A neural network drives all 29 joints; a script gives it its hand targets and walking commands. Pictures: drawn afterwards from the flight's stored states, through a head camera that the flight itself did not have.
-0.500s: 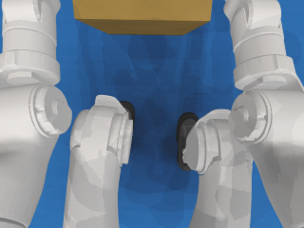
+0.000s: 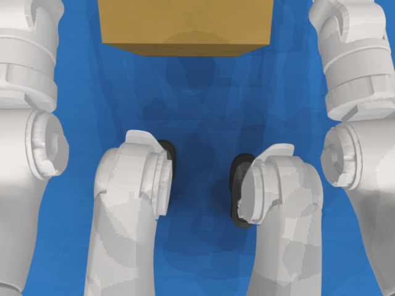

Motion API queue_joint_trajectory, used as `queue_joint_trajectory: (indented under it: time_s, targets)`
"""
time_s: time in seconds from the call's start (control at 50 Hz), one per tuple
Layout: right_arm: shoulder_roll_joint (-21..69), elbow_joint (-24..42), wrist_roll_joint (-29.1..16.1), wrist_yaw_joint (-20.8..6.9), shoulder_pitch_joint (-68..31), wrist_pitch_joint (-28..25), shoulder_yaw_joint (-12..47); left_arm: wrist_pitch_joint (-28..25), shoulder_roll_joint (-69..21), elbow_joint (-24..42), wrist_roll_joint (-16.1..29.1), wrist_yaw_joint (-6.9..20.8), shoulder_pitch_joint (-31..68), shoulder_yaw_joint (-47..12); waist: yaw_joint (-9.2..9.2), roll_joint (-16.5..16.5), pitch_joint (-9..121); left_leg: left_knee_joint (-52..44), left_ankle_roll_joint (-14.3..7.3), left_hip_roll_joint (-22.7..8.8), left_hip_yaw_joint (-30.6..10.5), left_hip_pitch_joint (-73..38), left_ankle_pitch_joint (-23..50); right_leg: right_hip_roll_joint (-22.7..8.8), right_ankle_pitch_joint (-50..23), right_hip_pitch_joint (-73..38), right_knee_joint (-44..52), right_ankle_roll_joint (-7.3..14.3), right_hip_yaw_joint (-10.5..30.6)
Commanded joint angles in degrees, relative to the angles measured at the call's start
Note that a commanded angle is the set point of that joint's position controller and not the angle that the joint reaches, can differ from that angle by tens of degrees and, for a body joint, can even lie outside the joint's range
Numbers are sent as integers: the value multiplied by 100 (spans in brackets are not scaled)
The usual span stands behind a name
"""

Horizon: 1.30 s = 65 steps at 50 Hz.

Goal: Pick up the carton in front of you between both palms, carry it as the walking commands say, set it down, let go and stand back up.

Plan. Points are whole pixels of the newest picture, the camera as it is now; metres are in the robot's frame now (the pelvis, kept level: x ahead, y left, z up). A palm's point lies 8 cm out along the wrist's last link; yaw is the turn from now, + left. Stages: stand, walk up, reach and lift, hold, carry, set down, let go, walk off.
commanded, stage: set down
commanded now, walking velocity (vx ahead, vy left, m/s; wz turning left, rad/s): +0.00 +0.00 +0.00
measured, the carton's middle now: out of the picture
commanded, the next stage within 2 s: let go in 0.96 s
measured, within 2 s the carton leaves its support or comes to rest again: neither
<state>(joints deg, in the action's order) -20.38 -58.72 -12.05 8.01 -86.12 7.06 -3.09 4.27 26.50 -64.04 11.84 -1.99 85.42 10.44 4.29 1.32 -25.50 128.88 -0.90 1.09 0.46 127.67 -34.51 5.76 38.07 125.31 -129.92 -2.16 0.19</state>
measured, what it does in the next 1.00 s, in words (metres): rises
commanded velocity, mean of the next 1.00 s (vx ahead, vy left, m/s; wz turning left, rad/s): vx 0.00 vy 0.00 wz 0.00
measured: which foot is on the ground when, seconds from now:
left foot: down 0.00-1.00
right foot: down 0.00-1.00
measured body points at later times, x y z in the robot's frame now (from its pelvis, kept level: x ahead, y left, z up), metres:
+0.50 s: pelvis +0.00 +0.00 +0.12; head +0.35 +0.04 +0.40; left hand +0.56 +0.27 +0.01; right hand +0.60 -0.12 +0.01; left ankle +0.11 +0.11 -0.33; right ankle +0.10 -0.12 -0.33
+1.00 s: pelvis +0.03 +0.00 +0.26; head +0.35 +0.03 +0.58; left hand +0.55 +0.28 +0.16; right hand +0.59 -0.12 +0.16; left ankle +0.11 +0.11 -0.33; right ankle +0.09 -0.12 -0.33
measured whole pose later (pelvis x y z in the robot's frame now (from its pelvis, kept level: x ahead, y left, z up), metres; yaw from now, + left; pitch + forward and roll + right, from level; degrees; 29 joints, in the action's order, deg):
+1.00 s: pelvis +0.03 +0.00 +0.26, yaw +1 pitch +47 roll -2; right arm -13.6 -50.6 0.4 5.2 -70.7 12.3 -15.6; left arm 10.2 20.2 -53.1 -0.3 3.1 69.7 20.4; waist 3.3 2.0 1.8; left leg 70.1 -0.4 2.1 -1.7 96.9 -19.7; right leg 3.6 22.3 94.9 -70.6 -1.2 2.1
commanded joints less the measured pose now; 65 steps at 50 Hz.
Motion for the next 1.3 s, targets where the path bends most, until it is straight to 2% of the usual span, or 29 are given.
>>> queue_joint_trajectory:
  time_s: [0.0,0.06,0.12,0.2,0.3,0.42,0.54,0.72,0.96,1.04,1.12,1.2,1.28]
  targets:
    - [-604,1113,87,133,-1807,36,-229,87,922,1174,41,-78,1608,1,261,31,8912,-1268,126,84,77,-5043,3125,-13,-2325,-3410,1193,80,-427]
    - [-649,1103,230,202,-1747,264,-468,360,836,1300,-86,-131,1622,31,151,-145,8806,-1666,156,150,172,-5088,2670,22,-1853,-3302,1598,142,-476]
    - [-502,621,437,129,-1479,377,-698,497,572,1014,-268,-96,1412,116,64,-255,7916,-2027,194,142,160,-4539,2144,-14,-1363,-2782,1955,157,-444]
    - [-339,274,705,-10,-1270,320,-974,472,323,857,-563,-23,1209,312,24,-334,7422,-2402,228,122,83,-4204,2009,-40,-1256,-2370,2331,135,-429]
    - [-279,438,901,-91,-1180,302,-1114,465,311,1006,-781,26,1052,543,93,-254,7862,-2857,257,158,81,-4471,2238,-1,-1439,-2642,2800,110,-464]
    - [-297,1152,793,-66,-1131,431,-942,607,514,1590,-760,65,881,648,219,-60,9025,-3377,246,238,168,-5233,2892,85,-1992,-3564,3357,80,-487]
    - [-238,1598,803,-54,-809,606,-920,779,506,1980,-694,196,520,648,185,16,9473,-3950,263,291,200,-5746,3439,138,-2507,-4245,3980,73,-437]
    - [-50,1469,983,-141,-220,564,-1111,713,336,1865,-861,364,58,795,115,-86,8955,-4985,271,260,133,-6152,3665,75,-2784,-4697,5051,36,-266]
    - [232,1371,1312,-302,234,406,-1300,462,83,1628,-1270,529,-339,1088,118,38,8423,-6458,243,187,66,-6835,3671,-62,-3023,-5719,6546,-54,-126]
    - [382,1545,1648,-287,928,408,-1412,443,17,1750,-1572,636,-954,1139,58,24,8705,-6874,232,190,70,-7501,3953,-60,-3338,-6275,7009,-82,-146]
    - [588,2131,1881,-236,2013,397,-1349,433,-31,2302,-1839,750,-1982,1027,58,-130,8931,-7270,208,180,59,-8468,4438,-36,-3730,-6871,7453,-74,-162]
    - [707,2800,1825,-257,3027,248,-1126,327,-159,2996,-1796,816,-2960,777,63,-288,8593,-7637,171,123,-100,-9506,4869,-63,-3799,-6980,7923,-60,-160]
    - [753,3093,1711,-382,3933,21,-949,159,-415,3271,-1608,824,-3872,554,4,-363,7955,-7945,164,27,-317,-10268,5184,-113,-3644,-6855,8356,-26,-124]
